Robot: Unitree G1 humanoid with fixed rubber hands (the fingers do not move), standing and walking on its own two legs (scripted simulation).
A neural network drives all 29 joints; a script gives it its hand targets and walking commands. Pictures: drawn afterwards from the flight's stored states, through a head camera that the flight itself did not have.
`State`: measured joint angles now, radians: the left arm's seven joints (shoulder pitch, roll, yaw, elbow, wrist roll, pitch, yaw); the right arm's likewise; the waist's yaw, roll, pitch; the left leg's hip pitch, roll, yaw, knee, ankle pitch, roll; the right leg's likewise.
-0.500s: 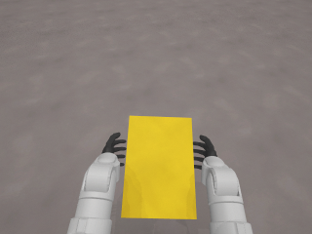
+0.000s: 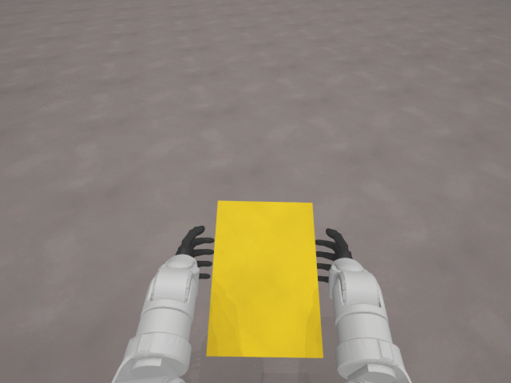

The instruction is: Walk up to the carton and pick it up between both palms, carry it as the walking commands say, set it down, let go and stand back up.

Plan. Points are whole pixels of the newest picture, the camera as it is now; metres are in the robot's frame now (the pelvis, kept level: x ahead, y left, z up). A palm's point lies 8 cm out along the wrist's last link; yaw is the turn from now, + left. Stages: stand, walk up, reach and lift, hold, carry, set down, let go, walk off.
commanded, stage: set down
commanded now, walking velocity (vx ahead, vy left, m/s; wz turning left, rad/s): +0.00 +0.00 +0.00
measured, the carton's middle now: (262, 282) +0.33 -0.04 -0.06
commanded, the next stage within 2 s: none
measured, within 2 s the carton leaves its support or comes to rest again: neither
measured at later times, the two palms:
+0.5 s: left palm (195, 284) +0.33 +0.09 -0.04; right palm (332, 288) +0.30 -0.17 -0.04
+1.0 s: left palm (208, 295) +0.36 +0.08 -0.14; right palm (325, 308) +0.31 -0.17 -0.14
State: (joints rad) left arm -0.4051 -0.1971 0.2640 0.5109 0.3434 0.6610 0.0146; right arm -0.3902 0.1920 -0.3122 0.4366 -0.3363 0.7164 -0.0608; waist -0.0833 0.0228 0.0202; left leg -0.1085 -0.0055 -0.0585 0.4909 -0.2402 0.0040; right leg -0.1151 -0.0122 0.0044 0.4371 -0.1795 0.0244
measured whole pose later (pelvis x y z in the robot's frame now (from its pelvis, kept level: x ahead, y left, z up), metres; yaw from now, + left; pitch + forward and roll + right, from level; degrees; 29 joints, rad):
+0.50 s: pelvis -0.01 +0.01 -0.02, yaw -1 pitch +7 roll +0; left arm -0.49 -0.23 0.37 0.64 0.40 0.34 0.07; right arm -0.46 0.22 -0.45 0.56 -0.41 0.37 -0.06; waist -0.08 0.01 0.01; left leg -0.53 -0.02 -0.04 0.67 -0.27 0.01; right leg -0.55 -0.02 0.03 0.63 -0.21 0.03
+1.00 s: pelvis -0.04 +0.00 -0.09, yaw -1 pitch +24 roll +0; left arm -0.67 -0.23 0.42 0.64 0.35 0.22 0.12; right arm -0.58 0.26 -0.53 0.49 -0.37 0.25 -0.09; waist -0.07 0.03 -0.06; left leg -1.13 -0.03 -0.03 1.09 -0.38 0.00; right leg -1.16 -0.01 0.05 1.06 -0.32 0.04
